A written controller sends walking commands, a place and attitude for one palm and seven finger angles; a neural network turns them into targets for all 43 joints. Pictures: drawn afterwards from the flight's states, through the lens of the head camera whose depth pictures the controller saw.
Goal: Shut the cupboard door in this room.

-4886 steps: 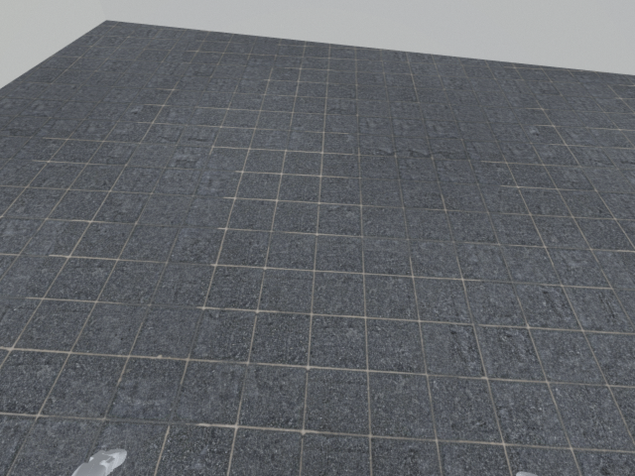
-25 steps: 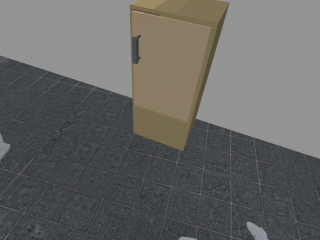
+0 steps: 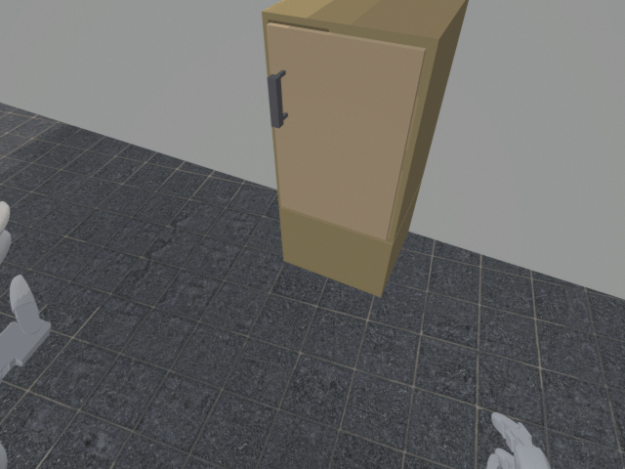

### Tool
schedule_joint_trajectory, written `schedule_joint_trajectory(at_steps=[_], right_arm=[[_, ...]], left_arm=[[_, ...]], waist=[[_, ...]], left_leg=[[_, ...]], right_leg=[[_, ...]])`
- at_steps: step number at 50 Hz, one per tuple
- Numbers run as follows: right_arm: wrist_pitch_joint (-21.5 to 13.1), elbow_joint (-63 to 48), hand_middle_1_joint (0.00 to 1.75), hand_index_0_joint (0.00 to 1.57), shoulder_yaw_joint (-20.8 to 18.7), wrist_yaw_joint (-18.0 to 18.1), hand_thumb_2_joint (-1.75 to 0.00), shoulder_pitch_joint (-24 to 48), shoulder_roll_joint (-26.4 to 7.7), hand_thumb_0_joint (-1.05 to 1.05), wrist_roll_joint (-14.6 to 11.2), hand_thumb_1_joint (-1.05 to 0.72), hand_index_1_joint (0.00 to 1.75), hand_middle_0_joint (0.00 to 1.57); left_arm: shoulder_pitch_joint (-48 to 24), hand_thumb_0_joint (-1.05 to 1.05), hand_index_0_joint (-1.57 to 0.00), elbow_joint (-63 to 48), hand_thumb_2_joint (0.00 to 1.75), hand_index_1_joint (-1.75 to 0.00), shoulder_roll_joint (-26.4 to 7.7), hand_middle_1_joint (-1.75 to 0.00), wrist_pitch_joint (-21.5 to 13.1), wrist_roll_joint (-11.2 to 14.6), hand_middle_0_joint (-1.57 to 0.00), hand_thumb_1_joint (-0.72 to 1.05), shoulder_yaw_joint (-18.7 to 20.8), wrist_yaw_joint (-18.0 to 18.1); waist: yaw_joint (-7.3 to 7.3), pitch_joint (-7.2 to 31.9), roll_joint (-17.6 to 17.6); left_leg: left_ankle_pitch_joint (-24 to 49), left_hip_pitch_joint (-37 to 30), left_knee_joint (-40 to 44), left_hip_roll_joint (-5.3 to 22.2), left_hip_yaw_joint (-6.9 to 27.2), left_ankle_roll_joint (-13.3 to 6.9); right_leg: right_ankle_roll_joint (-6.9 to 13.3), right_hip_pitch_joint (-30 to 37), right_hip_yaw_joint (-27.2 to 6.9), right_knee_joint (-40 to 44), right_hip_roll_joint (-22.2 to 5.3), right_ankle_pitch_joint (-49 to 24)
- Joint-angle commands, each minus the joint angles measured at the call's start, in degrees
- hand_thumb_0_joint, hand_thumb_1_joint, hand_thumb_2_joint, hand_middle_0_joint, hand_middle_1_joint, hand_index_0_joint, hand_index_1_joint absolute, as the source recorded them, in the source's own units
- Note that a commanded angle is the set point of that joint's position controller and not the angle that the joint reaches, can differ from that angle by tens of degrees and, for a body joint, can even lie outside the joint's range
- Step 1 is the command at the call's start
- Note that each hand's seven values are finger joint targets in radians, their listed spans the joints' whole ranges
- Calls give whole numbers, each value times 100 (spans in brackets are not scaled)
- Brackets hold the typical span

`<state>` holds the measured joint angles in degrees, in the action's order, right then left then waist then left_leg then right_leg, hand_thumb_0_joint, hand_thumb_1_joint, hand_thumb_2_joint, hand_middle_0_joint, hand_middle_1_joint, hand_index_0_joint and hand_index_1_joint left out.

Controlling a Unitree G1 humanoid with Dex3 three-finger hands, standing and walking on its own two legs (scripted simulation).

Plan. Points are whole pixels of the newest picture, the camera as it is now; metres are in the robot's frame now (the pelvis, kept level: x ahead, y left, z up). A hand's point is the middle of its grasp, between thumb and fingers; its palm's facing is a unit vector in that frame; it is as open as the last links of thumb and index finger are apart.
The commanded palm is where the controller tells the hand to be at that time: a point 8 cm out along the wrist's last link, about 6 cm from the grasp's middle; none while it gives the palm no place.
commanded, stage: stop stepping back and stand still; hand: left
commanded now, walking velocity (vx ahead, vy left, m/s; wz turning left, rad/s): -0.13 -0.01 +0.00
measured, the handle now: (279, 98) +0.99 +0.16 +0.00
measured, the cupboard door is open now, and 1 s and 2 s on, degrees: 0 0 0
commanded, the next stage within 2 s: let the arm hang, fingers relaxed in 0.36 s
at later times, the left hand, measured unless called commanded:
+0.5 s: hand (60, 323) +0.23 +0.28 +0.13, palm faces +0.35 -0.80 -0.48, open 7.4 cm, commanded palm none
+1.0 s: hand out of the picture -0.05 +0.24 -0.16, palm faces +0.02 -0.97 -0.24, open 7.2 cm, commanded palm none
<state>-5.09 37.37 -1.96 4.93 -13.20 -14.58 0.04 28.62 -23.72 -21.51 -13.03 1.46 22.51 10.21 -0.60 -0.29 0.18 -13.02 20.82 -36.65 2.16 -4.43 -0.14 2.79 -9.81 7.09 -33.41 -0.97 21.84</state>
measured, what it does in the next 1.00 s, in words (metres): steps on the spot: left foot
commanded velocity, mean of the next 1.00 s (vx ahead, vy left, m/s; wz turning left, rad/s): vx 0.00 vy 0.00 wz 0.00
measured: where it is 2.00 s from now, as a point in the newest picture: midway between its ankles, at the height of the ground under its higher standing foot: outside the picture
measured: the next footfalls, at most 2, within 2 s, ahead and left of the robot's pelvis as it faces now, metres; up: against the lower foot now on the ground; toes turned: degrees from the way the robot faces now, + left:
left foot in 0.02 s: +0.10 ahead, +0.13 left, +0.00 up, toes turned +5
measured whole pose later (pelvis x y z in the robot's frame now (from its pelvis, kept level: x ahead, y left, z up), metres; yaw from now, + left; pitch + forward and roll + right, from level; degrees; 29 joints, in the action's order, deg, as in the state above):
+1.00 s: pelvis +0.00 +0.04 +0.01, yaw +0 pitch -2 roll -1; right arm 2.0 58.9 -0.1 1.0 -16.8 -10.9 1.0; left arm 22.0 61.1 -12.5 1.5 -1.2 0.9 0.6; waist -0.4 -2.4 0.8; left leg -8.5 16.5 -26.3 1.0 -4.9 -2.3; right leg 0.2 -6.9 6.6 -24.9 -1.2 16.4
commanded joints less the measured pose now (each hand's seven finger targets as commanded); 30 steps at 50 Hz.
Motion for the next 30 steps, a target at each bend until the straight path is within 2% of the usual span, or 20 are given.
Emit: schedule_joint_trajectory(at_steps=[1,2,3,4,5,7,9,10,12,14,17,19,22,23,24,25,26,28,29,30], right_arm=[[-322,-1031,30,20,-128,52,-90,591,-486,0,-56,-90,30,20],[-314,-1098,30,20,-117,49,-90,587,-509,0,-79,-90,30,20],[-313,-1116,30,20,-117,33,-90,562,-511,0,-107,-90,30,20],[-327,-1079,30,20,-64,32,-90,552,-426,0,-21,-90,30,20],[-319,-1111,30,20,-3,-6,-90,547,-361,0,-35,-90,30,20],[-322,-1110,30,20,-21,-28,-90,500,-399,0,-66,-90,30,20],[-289,-1116,30,20,-48,-43,-90,411,-396,0,-88,-90,30,20],[-244,-1129,30,20,-40,-51,-90,385,-379,0,-107,-90,30,20],[-154,-1146,30,20,-7,-51,-90,385,-359,0,-106,-90,30,20],[-96,-1149,30,20,8,-39,-90,421,-372,0,-105,-90,30,20],[-18,-1126,30,20,48,-18,-90,453,-345,0,-115,-90,30,20],[-18,-1129,30,20,61,24,-90,529,-376,0,-96,-90,30,20],[-42,-1118,30,20,96,39,-90,556,-334,0,-89,-90,30,20],[-402,-218,30,20,-65,-502,-90,961,-1244,0,-122,-90,30,20],[-176,-14,30,20,-200,-528,-90,541,-1195,0,-29,-90,30,20],[-15,-77,30,20,-134,-502,-90,417,-1089,0,-25,-90,30,20],[81,-30,30,20,-55,-497,-90,397,-975,0,12,-90,30,20],[224,28,30,20,38,-500,-90,433,-972,0,61,-90,30,20],[263,72,30,20,46,-496,-90,404,-939,0,87,-90,30,20],[313,113,30,20,80,-490,-90,352,-873,0,91,-90,30,20]], left_arm=[[-499,0,-20,-1919,90,-30,-1358,-30,-390,61,-20,90,782,94],[-453,0,-20,-2073,90,-30,-1468,-30,-417,66,-20,90,946,112],[-251,0,-20,-2001,90,-30,-1396,-30,-414,65,-20,90,943,101],[0,0,-20,-2027,90,-30,-1637,-30,-404,63,-20,90,1233,88],[-53,0,-20,-2135,90,-30,-1457,-30,-404,82,-20,90,1074,56],[-59,0,-20,-2152,90,-30,-1405,-30,-401,106,-20,90,1080,58],[290,0,-20,-1878,90,-30,-1338,-30,-301,164,-20,90,1087,58],[384,0,-20,-1791,90,-30,-1280,-30,-242,184,-20,90,1042,57],[550,0,-20,-1529,90,-30,-1240,-30,-125,235,-20,90,1033,47],[661,0,-20,-1253,90,-30,-1257,-30,-10,266,-20,90,1047,34],[419,0,-20,-1167,90,-30,-1181,-30,75,259,-20,90,859,16],[133,0,-20,-1279,90,-30,-1331,-30,102,240,-20,90,885,23],[-118,0,-20,-1403,90,-30,-1232,-30,95,197,-20,90,689,25],[-270,0,-20,2712,90,-30,-113,-30,932,-172,-20,90,-1761,-758],[-388,0,-20,2911,90,-30,-60,-30,1324,-224,-20,90,-1662,-915],[-384,0,-20,2916,90,-30,-2,-30,1449,-227,-20,90,-1660,-961],[-469,0,-20,3176,90,-30,77,-30,1428,-236,-20,90,-1696,-991],[-749,0,-20,3792,90,-30,-52,-30,1380,-265,-20,90,-1748,-1020],[-851,0,-20,4136,90,-30,-106,-30,1354,-278,-20,90,-1787,-1009],[-896,0,-20,4448,90,-30,-100,-30,1345,-259,-20,90,-1836,-996]], waist=[[46,208,536],[-2,423,849],[-25,550,961],[-43,673,1442],[3,659,1421],[51,799,1070],[92,1026,574],[121,1110,461],[129,1133,214],[121,1041,155],[143,784,-84],[136,642,-31],[130,464,27],[228,22,311],[173,467,385],[133,208,465],[55,276,377],[0,147,-347],[22,203,-711],[36,282,-911]], left_leg=[[1467,-1106,1046,454,620,-243],[1995,-1237,1081,744,947,-359],[2311,-1261,1033,834,978,-391],[2408,-1147,1127,801,966,-401],[2170,-852,1189,780,952,-336],[1863,-771,1023,659,703,-206],[1886,-851,772,527,522,-102],[2009,-904,677,506,439,-76],[1981,-900,654,484,388,-50],[1823,-910,689,493,370,-41],[1448,-837,773,489,405,-55],[1156,-772,833,464,428,-58],[751,-757,923,417,458,-92],[1861,-373,248,619,530,-108],[1715,-549,474,658,471,-147],[1258,-315,612,702,535,-195],[966,-44,706,726,656,-277],[826,136,803,624,823,-307],[957,-21,743,566,846,-273],[1061,-185,631,474,774,-254]], right_leg=[[-162,-594,-903,379,-671,-1730],[-302,-597,-769,171,-373,-1614],[-344,-518,-738,181,-232,-1549],[-332,-441,-623,195,-152,-1500],[-314,-152,-546,334,-126,-1364],[-264,150,-678,642,-187,-1808],[-207,311,-845,714,-364,-2412],[-184,335,-904,693,-431,-2744],[-199,286,-898,734,-474,-2906],[-213,133,-906,833,-507,-2814],[-225,-83,-874,981,-489,-2341],[-230,-199,-878,1098,-503,-1963],[-211,-356,-927,1243,-488,-1464],[-122,-803,-362,303,-802,-2150],[-102,-694,-680,466,-659,-1757],[-147,-704,-561,477,-591,-1217],[-136,-627,-507,363,-498,-880],[-84,-443,-534,452,-445,-746],[-12,-443,-655,545,-514,-827],[48,-438,-740,638,-661,-1020]])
